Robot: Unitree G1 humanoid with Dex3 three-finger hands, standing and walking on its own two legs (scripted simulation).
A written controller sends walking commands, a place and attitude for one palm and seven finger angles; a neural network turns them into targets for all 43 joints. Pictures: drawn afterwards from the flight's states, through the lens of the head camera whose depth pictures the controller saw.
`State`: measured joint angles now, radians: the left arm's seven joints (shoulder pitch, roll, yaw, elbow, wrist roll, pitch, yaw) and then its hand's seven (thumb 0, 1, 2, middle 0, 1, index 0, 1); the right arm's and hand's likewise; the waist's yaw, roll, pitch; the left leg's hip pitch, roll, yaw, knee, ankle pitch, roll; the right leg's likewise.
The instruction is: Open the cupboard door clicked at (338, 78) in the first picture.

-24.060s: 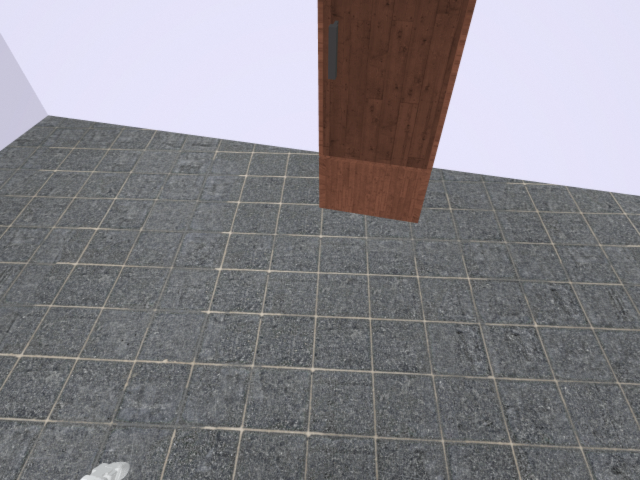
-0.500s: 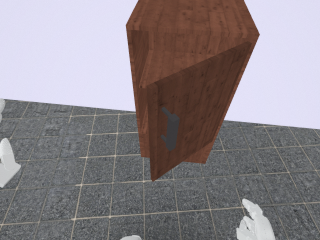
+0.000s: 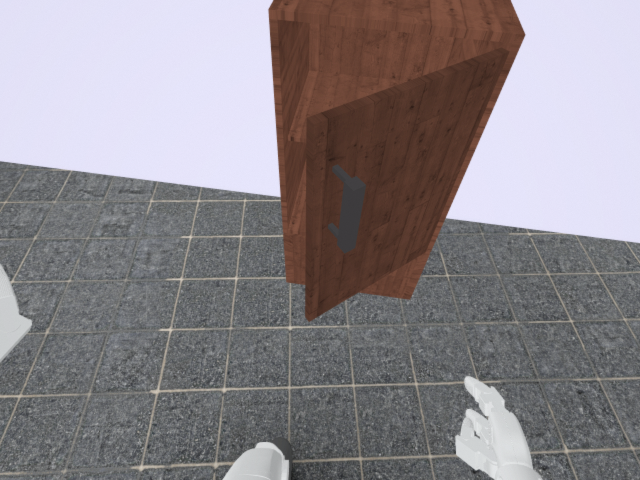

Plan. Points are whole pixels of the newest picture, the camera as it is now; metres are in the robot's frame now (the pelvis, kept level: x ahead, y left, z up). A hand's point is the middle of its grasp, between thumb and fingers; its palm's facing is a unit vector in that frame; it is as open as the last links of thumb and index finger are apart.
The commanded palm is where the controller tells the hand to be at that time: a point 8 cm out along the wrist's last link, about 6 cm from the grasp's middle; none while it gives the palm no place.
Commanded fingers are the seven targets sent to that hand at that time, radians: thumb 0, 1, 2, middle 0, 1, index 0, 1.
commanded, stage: stop stepping back and stand still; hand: left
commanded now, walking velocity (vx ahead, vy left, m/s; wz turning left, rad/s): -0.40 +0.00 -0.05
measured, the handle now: (342, 209) +0.53 +0.03 -0.01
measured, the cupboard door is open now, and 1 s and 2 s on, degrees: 42 42 42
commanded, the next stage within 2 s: let the arm hang, fingers relaxed in 0.72 s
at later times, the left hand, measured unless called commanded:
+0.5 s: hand (17, 410) +0.13 +0.24 +0.19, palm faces +0.39 -0.77 -0.50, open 7.4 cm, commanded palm +0.09 +0.27 +0.20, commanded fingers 0.00 0.90 0.90 -0.20 -0.30 -0.20 -0.30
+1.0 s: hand out of the picture +0.10 +0.24 -0.06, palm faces +0.05 -0.92 -0.39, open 7.4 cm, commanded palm none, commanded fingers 0.00 0.90 0.90 -0.20 -0.30 -0.20 -0.30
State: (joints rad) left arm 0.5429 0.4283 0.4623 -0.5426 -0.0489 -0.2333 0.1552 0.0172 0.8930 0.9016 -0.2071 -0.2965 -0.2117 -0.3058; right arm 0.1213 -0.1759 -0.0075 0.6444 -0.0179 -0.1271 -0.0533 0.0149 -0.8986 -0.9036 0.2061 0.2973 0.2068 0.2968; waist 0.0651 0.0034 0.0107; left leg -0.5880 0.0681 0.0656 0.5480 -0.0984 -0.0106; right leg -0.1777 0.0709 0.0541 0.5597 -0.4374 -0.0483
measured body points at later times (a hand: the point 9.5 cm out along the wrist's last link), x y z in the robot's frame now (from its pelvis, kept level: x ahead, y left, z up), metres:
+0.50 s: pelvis -0.07 -0.02 +0.02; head -0.08 -0.02 +0.47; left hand +0.10 +0.27 +0.21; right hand +0.04 -0.28 -0.08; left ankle -0.02 +0.10 -0.69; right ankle -0.07 -0.09 -0.72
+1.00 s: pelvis -0.08 +0.01 +0.01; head -0.07 -0.02 +0.46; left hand +0.09 +0.29 -0.03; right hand +0.06 -0.24 -0.12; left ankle -0.05 +0.12 -0.72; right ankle -0.06 -0.09 -0.72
